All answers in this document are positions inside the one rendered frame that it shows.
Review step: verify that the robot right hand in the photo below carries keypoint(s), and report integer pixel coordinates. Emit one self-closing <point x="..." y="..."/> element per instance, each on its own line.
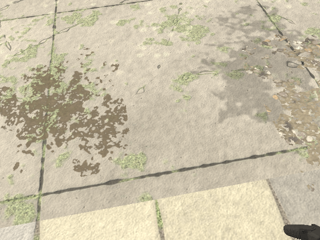
<point x="303" y="232"/>

